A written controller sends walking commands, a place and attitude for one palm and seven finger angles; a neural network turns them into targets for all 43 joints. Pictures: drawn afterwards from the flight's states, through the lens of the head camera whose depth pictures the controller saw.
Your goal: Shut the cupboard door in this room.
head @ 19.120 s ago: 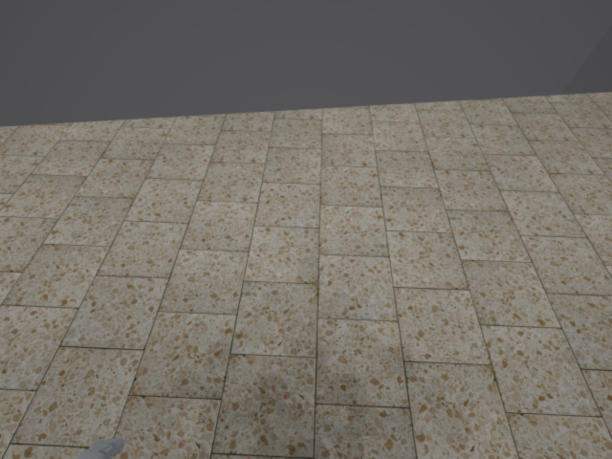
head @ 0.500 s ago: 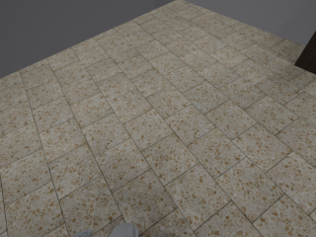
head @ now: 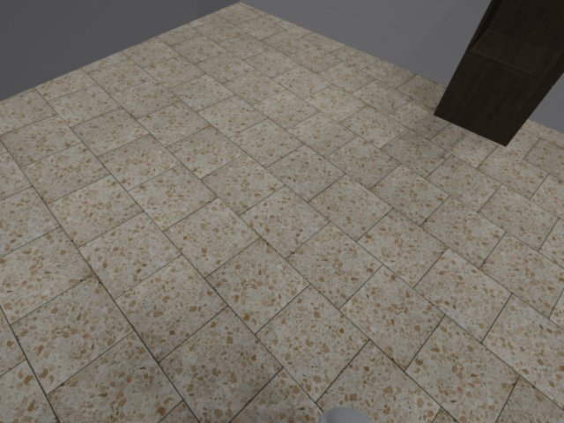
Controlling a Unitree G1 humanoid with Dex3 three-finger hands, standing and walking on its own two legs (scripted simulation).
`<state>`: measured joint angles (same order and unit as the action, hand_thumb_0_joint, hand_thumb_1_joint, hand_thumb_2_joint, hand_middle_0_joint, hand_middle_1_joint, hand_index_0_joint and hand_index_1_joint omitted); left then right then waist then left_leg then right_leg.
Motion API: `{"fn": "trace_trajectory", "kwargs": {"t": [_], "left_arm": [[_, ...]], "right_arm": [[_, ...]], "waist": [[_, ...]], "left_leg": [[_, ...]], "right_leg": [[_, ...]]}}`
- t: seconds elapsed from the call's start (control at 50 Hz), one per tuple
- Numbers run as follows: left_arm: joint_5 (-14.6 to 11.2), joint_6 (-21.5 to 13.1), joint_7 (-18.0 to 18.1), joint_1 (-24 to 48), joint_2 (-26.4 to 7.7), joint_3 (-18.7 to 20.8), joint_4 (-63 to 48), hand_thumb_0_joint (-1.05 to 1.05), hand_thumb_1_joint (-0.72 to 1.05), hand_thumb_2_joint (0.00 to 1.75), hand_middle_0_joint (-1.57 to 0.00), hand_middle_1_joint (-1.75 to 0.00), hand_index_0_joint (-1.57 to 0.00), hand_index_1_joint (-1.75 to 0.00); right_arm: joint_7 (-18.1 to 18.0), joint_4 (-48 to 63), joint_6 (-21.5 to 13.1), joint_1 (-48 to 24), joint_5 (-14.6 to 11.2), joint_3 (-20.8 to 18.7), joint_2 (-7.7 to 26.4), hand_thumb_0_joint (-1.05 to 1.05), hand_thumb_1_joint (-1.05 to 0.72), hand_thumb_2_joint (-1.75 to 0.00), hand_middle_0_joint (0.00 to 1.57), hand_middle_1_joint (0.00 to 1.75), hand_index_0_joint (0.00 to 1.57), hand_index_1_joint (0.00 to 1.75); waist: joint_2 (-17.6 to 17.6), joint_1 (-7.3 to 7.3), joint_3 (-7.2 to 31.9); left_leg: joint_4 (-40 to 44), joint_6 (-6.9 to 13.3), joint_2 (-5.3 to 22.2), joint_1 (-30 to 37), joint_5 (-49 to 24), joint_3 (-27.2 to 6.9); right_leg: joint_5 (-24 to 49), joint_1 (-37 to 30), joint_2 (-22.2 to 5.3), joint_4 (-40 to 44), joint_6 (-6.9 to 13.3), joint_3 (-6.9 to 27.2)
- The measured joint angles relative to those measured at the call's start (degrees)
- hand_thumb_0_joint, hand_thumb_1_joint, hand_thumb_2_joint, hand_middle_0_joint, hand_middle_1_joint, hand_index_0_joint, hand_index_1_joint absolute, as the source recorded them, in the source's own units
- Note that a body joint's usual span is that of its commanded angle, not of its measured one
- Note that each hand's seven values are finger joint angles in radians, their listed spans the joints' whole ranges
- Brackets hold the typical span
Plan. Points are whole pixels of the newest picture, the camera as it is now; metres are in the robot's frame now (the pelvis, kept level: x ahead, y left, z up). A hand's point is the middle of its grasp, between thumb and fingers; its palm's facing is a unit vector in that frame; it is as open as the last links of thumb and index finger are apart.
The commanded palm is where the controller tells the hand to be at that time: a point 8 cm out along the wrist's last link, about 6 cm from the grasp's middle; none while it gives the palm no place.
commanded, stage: turn or walk to find it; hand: left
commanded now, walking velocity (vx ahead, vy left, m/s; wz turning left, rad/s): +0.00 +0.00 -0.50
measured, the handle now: out of the picture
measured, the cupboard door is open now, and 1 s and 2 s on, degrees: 80 80 80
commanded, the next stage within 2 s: stand and wait in 1.70 s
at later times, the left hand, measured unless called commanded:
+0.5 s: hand out of the picture +0.11 +0.10 -0.15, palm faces -0.22 -0.95 -0.23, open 7.4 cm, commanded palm none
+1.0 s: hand (231, 317) +0.32 +0.12 -0.18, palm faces -0.37 -0.91 -0.19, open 7.4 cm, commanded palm none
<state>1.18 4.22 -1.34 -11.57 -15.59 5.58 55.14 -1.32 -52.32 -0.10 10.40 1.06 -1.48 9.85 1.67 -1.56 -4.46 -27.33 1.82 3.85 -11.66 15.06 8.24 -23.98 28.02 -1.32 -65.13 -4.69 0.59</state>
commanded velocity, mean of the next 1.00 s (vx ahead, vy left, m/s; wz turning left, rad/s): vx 0.31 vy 0.00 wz -0.41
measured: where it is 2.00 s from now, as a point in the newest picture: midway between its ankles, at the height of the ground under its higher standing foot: (350, 332)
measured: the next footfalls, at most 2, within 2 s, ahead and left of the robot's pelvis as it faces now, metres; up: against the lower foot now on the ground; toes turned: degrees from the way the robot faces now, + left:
right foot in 0.24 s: +0.01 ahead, -0.15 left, +0.00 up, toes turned -14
left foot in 0.80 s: +0.31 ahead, +0.01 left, +0.00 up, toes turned -14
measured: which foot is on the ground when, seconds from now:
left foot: down 0.00-0.24, up 0.26-0.78, down 0.80-1.00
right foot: up 0.00-0.22, down 0.24-0.82, up 0.84-1.00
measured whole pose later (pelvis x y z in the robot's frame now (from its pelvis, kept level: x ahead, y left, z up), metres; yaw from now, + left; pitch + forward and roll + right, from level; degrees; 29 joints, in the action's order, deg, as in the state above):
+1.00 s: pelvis +0.23 -0.06 +0.00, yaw -27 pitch -1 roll +0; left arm 1.7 -0.1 -1.1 -16.5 -12.2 4.5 60.7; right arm -1.0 -55.0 -5.1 11.7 1.0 -2.2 8.8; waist 1.3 -1.7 -2.5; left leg -27.7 2.0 3.3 -12.1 14.8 12.0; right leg -17.2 29.5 -3.2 -70.3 0.4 -1.5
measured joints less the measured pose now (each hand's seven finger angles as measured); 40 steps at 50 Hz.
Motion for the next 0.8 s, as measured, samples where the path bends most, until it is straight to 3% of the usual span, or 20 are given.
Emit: {"fn": "trace_trajectory", "kwargs": {"t": [0.12,0.18,0.24,0.26,0.3,0.34,0.4,0.5,0.64,0.74,0.8], "left_arm": [[-0.1,0.5,-0.1,3.2,1.0,-0.6,-0.8,0.0,0.91,0.9,-0.19,-0.3,-0.19,-0.3],[-0.1,0.1,-0.1,4.9,1.9,-1.1,-1.5,0.0,0.91,0.9,-0.19,-0.3,-0.19,-0.3],[-0.1,-1.3,-0.3,5.5,2.5,-1.8,-2.5,0.0,0.91,0.9,-0.19,-0.3,-0.19,-0.3],[0.0,-2.1,-0.2,5.7,3.0,-2.0,-2.5,0.0,0.91,0.9,-0.19,-0.3,-0.19,-0.3],[-0.3,-3.1,0.2,5.1,4.0,-2.6,-2.6,0.0,0.91,0.9,-0.2,-0.3,-0.2,-0.3],[-0.5,-3.7,0.5,3.2,4.8,-2.8,-2.5,0.0,0.91,0.89,-0.2,-0.3,-0.2,-0.3],[-0.6,-4.5,0.5,0.0,5.6,-3.3,-1.3,0.0,0.9,0.89,-0.2,-0.3,-0.2,-0.3],[-0.5,-6.0,0.3,-4.8,6.1,-3.5,1.3,0.0,0.91,0.89,-0.2,-0.3,-0.2,-0.3],[-0.1,-7.1,0.9,-10.2,6.8,-3.5,4.7,0.0,0.9,0.89,-0.2,-0.3,-0.2,-0.3],[0.2,-7.0,1.5,-12.6,6.6,-3.4,6.8,0.0,0.9,0.89,-0.2,-0.3,-0.2,-0.3],[-0.1,-6.6,1.5,-14.0,6.1,-3.0,8.0,0.0,0.9,0.89,-0.2,-0.3,-0.2,-0.3]], "right_arm": [[0.3,-2.0,0.2,3.0,0.2,-1.1,0.5,0.01,-0.9,-0.9,0.2,0.3,0.21,0.3],[0.6,-3.2,0.5,4.2,0.4,-1.8,1.6,0.01,-0.9,-0.9,0.2,0.3,0.2,0.3],[0.8,-4.0,1.0,6.1,0.4,-2.3,3.1,0.01,-0.9,-0.9,0.2,0.3,0.2,0.3],[0.9,-4.5,1.4,6.4,0.2,-2.4,3.8,0.01,-0.91,-0.9,0.2,0.3,0.2,0.3],[0.9,-5.3,3.1,6.7,0.2,-2.4,4.7,0.01,-0.91,-0.9,0.2,0.3,0.2,0.3],[1.3,-5.9,3.9,6.6,0.5,-2.6,5.2,0.01,-0.91,-0.9,0.2,0.3,0.2,0.3],[2.1,-5.2,2.9,5.9,0.9,-2.8,5.6,0.01,-0.91,-0.9,0.2,0.3,0.2,0.3],[2.5,-3.5,1.5,4.6,1.0,-2.9,5.4,0.01,-0.91,-0.9,0.2,0.3,0.2,0.3],[2.7,-2.4,1.0,0.7,0.8,-2.6,4.8,0.01,-0.91,-0.9,0.2,0.3,0.2,0.3],[2.8,-1.2,-0.1,-3.6,0.4,-1.7,3.5,0.01,-0.91,-0.9,0.2,0.3,0.2,0.3],[2.5,0.0,-1.9,-5.6,0.3,-0.7,2.5,0.01,-0.91,-0.9,0.2,0.3,0.2,0.3]], "waist": [[-1.1,2.05,-0.4],[-2.2,3.23,-0.6],[-3.4,3.73,0.2],[-4.5,3.93,0.2],[-5.4,4.16,0.5],[-5.0,3.66,1.3],[-4.6,3.55,2.0],[-4.2,2.87,2.5],[-4.3,0.52,2.4],[-3.2,-1.65,1.5],[-1.9,-2.23,1.1]], "left_leg": [[-1.3,-1.0,1.9,-0.1,0.7,3.5],[-3.5,-2.0,3.4,-1.0,1.7,5.2],[-8.6,-3.8,5.5,-2.9,4.3,6.6],[-13.0,-4.4,6.3,-4.5,9.0,5.5],[-23.7,-4.9,5.0,-8.9,14.9,0.3],[-31.9,-5.1,3.3,-12.9,12.5,-2.7],[-35.3,-6.0,3.0,-17.1,4.5,-4.3],[-33.4,-7.2,3.6,-21.2,-2.7,-6.4],[-27.2,-7.3,3.6,-22.8,-4.6,-7.1],[-16.4,-5.9,1.9,-19.1,-1.6,-5.5],[-6.3,-4.5,0.0,-13.2,-3.4,-3.8]], "right_leg": [[-1.9,-3.7,-1.9,9.8,0.1,-2.2],[-2.4,-6.9,-1.6,17.5,1.1,-3.8],[2.7,-12.5,-0.7,29.9,2.9,-5.7],[4.9,-12.5,0.2,30.2,4.4,-5.9],[4.6,-12.6,1.1,29.2,6.7,-5.9],[5.0,-14.3,1.6,31.6,7.6,-4.7],[7.6,-17.6,2.2,37.5,7.9,-2.9],[9.4,-21.8,3.5,43.8,8.5,-1.0],[7.8,-25.8,5.0,47.0,8.3,1.3],[4.0,-28.4,4.4,46.1,6.9,3.5],[-1.0,-28.1,3.6,40.2,5.7,5.1]]}}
